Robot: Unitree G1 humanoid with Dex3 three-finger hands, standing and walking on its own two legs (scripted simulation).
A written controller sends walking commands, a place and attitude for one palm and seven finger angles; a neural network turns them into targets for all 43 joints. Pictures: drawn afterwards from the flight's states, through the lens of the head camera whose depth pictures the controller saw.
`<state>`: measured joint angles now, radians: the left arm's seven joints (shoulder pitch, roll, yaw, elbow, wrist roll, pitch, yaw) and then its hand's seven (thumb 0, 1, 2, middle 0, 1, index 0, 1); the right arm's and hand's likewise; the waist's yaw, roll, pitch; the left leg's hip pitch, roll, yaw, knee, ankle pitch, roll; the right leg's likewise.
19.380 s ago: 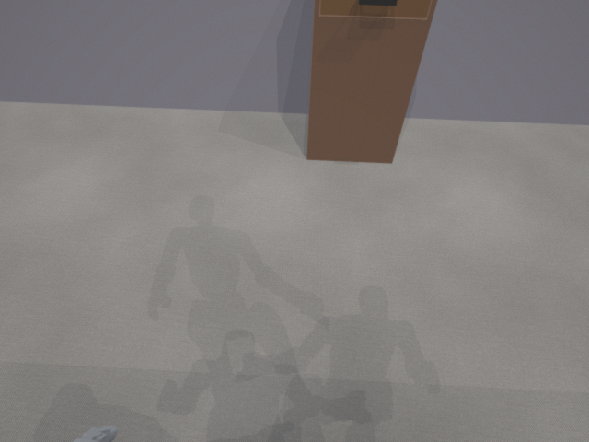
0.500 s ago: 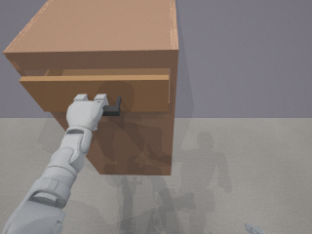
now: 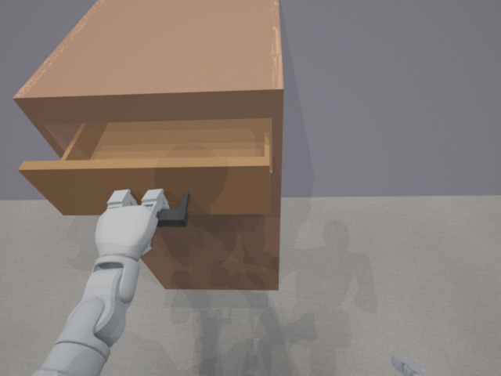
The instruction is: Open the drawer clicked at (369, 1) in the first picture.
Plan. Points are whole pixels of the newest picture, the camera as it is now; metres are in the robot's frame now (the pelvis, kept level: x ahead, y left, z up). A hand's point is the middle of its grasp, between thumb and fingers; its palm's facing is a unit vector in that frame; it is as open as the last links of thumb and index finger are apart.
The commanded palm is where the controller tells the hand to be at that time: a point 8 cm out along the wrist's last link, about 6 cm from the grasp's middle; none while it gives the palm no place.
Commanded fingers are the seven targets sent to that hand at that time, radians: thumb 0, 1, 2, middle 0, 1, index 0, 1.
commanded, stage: pull the drawer open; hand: left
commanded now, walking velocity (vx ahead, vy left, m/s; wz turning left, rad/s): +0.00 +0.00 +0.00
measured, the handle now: (149, 207) +0.38 +0.21 +0.05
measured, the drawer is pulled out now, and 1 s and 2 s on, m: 0.11 0.30 0.30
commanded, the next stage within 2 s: open the thumb to release the handle in 1.28 s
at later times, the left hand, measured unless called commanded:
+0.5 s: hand (121, 322) +0.19 +0.20 +0.03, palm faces +0.01 -0.11 -0.99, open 5.8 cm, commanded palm +0.16 +0.20 +0.08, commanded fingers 0.00 0.90 0.90 -0.40 -1.35 -0.40 -1.35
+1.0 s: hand (105, 373) +0.13 +0.20 +0.03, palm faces +0.00 -0.13 -0.99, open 5.8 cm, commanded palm +0.07 +0.21 +0.08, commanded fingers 0.00 0.90 0.90 -0.40 -1.35 -0.40 -1.35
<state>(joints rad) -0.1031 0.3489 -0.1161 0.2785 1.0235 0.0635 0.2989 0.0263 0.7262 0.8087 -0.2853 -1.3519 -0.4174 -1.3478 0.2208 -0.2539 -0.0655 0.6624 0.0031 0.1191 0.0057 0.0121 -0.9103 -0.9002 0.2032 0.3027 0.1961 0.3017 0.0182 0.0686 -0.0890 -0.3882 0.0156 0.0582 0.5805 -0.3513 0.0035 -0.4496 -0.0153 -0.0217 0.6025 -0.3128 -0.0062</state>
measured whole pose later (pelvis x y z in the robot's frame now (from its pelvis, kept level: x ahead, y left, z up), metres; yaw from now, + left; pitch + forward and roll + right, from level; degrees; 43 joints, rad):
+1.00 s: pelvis -0.02 -0.02 -0.01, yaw -2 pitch +6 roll +1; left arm 0.70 0.39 -0.05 -0.33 0.99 -0.01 0.39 0.03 0.69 0.76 -0.30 -1.35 -0.42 -1.34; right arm 0.13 -0.25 -0.01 0.55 -0.04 0.08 0.03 0.01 -0.91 -0.90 0.20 0.30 0.20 0.30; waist 0.07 0.05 -0.07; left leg -0.40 0.04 0.08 0.70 -0.40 -0.02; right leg -0.48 0.01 0.00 0.74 -0.35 -0.03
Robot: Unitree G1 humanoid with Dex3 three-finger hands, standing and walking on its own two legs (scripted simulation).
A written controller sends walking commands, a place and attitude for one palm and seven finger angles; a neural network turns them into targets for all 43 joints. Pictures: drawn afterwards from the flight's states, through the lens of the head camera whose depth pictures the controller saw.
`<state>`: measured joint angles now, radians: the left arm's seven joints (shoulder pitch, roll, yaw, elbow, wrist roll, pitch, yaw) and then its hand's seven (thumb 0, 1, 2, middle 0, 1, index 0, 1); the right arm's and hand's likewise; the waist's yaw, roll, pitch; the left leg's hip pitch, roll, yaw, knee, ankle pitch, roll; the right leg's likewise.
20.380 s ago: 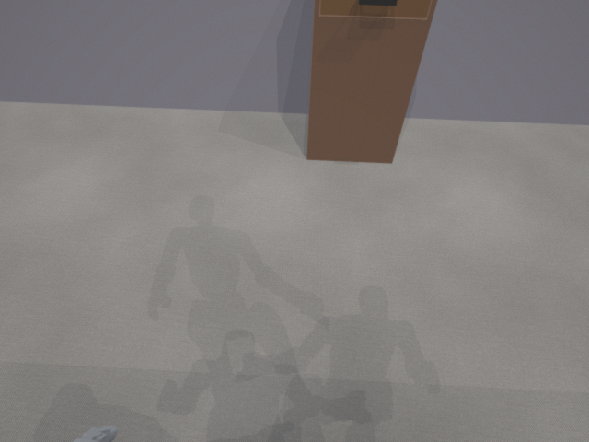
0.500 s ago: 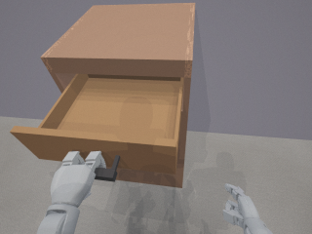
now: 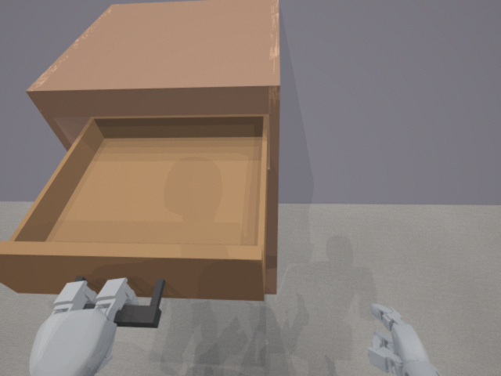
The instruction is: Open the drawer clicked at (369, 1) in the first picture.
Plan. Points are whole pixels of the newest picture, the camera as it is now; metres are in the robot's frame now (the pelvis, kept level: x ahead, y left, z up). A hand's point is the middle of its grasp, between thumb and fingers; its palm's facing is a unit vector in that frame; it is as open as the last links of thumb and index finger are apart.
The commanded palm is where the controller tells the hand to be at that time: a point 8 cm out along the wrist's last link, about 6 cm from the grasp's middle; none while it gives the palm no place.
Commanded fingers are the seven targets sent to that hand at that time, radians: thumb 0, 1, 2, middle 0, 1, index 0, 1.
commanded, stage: pull the drawer open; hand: left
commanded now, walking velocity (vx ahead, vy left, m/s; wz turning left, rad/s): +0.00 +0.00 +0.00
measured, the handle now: (113, 299) +0.20 +0.22 +0.06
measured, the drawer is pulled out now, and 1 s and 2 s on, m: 0.30 0.30 0.29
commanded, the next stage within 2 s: open the thumb to release the handle in 0.28 s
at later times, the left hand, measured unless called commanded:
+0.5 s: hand (100, 340) +0.15 +0.23 +0.04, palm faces +0.05 -0.08 -1.00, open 5.9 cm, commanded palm +0.12 +0.24 +0.09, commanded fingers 0.00 0.41 0.69 -0.37 -1.30 -0.37 -1.30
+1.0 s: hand (100, 342) +0.15 +0.23 +0.04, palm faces +0.03 -0.11 -0.99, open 13.3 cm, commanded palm +0.12 +0.22 +0.09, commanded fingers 0.00 -0.50 0.30 -0.30 -1.20 -0.30 -1.20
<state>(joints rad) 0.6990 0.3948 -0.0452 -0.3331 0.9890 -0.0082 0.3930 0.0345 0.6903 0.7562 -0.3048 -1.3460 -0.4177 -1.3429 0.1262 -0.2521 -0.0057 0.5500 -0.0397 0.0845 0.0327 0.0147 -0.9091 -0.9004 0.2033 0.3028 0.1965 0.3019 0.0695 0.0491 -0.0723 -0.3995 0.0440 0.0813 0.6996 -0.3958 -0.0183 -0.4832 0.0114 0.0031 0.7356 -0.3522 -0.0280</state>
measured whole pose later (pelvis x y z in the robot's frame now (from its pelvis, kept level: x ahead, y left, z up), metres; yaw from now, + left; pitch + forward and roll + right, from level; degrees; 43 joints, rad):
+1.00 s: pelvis +0.00 -0.01 +0.00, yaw +2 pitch +6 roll +1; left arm 0.62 0.40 -0.04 -0.30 1.00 -0.02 0.38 0.00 -0.41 0.34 -0.33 -1.21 -0.33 -1.21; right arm 0.11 -0.25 -0.01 0.56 -0.05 0.08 0.01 0.01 -0.91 -0.90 0.20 0.30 0.20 0.30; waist 0.10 0.05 -0.06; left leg -0.40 0.04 0.05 0.70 -0.39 -0.02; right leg -0.47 0.00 -0.03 0.73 -0.36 -0.03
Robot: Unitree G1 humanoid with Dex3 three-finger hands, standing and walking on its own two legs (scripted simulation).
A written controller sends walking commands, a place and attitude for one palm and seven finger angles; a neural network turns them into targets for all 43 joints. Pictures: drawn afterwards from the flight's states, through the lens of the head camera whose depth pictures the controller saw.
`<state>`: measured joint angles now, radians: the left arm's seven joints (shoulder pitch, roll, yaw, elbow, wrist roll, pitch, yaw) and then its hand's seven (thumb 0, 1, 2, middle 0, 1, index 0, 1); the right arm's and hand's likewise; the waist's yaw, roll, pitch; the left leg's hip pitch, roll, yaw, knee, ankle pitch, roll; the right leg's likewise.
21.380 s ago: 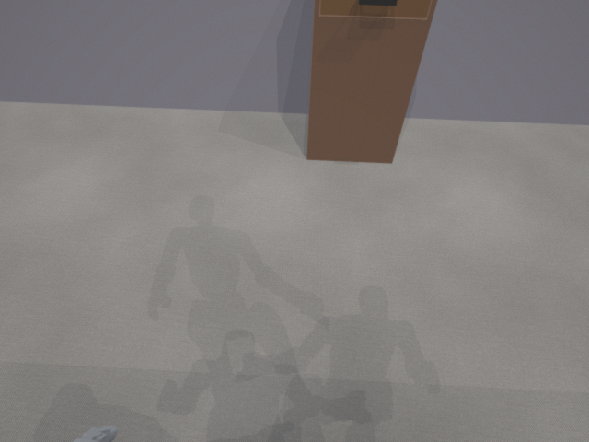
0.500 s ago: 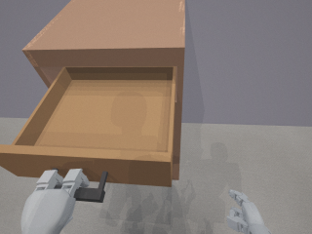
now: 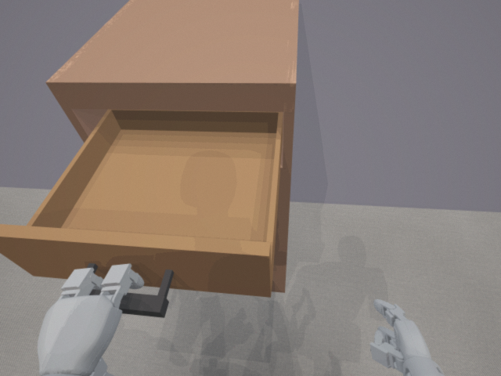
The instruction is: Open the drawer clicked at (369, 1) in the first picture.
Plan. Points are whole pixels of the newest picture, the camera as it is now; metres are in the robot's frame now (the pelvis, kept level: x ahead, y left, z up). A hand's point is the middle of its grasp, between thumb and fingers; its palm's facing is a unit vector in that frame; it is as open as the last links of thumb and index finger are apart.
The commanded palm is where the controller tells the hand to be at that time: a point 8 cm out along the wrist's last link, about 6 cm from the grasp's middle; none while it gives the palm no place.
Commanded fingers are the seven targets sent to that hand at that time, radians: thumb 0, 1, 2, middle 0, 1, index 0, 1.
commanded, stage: lift the hand off the handle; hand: left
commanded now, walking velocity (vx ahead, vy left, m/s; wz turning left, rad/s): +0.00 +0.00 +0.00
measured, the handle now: (123, 287) +0.21 +0.22 +0.06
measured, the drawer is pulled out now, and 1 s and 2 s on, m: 0.30 0.29 0.29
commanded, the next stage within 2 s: draw the hand back to the body in 1.58 s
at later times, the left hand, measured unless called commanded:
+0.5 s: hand (104, 318) +0.17 +0.23 +0.06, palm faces +0.09 -0.11 -0.99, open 13.6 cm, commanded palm +0.14 +0.22 +0.12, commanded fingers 0.00 -0.50 0.30 -0.30 -1.20 -0.30 -1.20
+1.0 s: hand (75, 291) +0.18 +0.24 +0.13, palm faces +0.16 -0.13 -0.98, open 13.6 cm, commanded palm +0.13 +0.23 +0.19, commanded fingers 0.00 -0.50 0.30 -0.30 -1.20 -0.30 -1.20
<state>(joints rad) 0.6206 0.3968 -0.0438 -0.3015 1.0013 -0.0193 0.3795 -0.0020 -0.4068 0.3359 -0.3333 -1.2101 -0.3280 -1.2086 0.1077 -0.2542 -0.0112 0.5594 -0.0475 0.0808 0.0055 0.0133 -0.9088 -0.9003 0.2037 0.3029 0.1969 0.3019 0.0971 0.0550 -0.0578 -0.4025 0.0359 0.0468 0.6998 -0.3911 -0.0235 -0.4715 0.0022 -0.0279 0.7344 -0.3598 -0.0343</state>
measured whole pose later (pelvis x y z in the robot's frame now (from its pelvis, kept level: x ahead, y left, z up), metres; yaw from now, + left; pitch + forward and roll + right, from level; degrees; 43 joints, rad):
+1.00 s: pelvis +0.00 +0.02 +0.02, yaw +1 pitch -2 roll +0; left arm 0.47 0.45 -0.07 -0.52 0.92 0.14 0.15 0.00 -0.49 0.30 -0.32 -1.20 -0.36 -1.22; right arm 0.07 -0.25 0.04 0.57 0.00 0.11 0.01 0.01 -0.91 -0.90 0.20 0.30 0.20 0.30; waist 0.13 0.11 -0.01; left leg -0.17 0.02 0.04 0.49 -0.29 0.00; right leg -0.21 -0.01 -0.04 0.49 -0.25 -0.01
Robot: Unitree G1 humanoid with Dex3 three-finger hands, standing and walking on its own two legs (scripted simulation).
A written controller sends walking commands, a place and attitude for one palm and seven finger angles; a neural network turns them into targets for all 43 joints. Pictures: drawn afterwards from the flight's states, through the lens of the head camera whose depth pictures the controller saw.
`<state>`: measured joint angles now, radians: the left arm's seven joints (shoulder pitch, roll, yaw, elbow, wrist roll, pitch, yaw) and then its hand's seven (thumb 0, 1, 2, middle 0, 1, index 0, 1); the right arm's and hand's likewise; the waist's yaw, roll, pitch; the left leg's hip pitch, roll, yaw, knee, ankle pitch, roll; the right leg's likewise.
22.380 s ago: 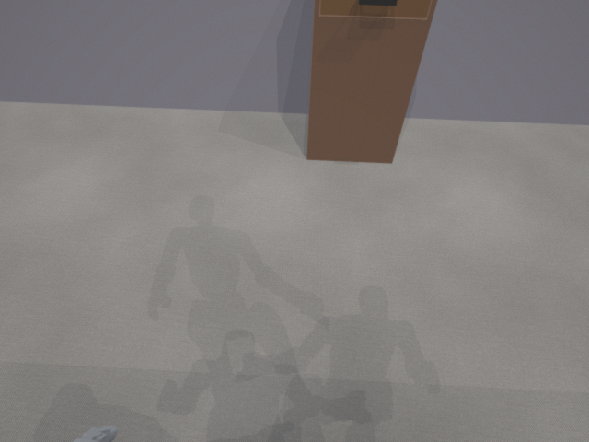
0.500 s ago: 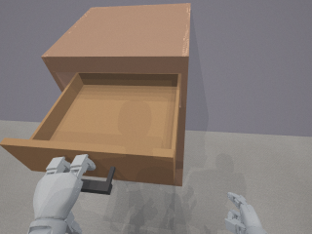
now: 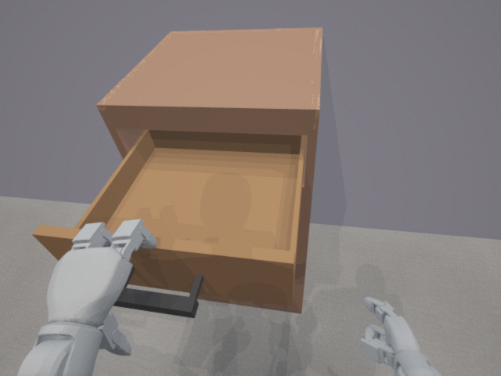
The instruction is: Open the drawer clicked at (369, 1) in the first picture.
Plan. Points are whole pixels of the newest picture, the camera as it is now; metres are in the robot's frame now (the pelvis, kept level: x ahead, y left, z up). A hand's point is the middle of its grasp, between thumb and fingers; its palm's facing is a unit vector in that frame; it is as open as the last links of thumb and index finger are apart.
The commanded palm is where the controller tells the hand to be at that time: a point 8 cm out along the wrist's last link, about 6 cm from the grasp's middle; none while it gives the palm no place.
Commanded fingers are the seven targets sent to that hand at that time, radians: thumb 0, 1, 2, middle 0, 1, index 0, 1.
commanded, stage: lift the hand off the handle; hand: left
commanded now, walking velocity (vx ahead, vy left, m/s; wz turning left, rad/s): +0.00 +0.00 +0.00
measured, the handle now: (157, 289) +0.22 +0.20 +0.04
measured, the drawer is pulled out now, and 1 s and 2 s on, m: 0.29 0.29 0.29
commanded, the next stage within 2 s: draw the hand back to the body in 0.58 s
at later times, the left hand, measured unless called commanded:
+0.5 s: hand (105, 248) +0.20 +0.21 +0.18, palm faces +0.22 -0.08 -0.97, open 13.8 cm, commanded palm +0.15 +0.20 +0.24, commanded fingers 0.00 -0.50 0.30 -0.30 -1.20 -0.30 -1.20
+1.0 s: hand (90, 265) +0.18 +0.22 +0.18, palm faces +0.15 -0.07 -0.99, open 13.8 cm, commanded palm +0.14 +0.22 +0.23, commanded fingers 0.00 -0.50 0.30 -0.30 -1.20 -0.30 -1.20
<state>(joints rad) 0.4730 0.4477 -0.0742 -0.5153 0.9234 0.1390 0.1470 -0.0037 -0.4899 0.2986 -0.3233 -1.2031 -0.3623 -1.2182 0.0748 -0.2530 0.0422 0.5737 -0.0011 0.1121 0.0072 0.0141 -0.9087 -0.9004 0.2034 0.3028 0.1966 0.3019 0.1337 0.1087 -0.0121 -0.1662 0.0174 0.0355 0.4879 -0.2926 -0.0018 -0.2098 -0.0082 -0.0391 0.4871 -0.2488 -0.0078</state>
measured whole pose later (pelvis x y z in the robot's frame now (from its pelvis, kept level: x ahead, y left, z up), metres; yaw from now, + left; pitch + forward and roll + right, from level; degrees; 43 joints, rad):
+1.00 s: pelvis -0.01 -0.01 +0.00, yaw +1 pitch -2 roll +0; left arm 0.44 0.60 0.14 -0.64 0.73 0.14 -0.04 0.00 -0.49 0.30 -0.32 -1.20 -0.32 -1.20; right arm 0.09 -0.29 0.04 0.57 0.04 0.09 0.00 0.02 -0.91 -0.90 0.20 0.30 0.20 0.30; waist 0.11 0.14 0.00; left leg -0.16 0.02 0.01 0.46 -0.26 -0.02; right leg -0.20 0.00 -0.06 0.46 -0.23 -0.02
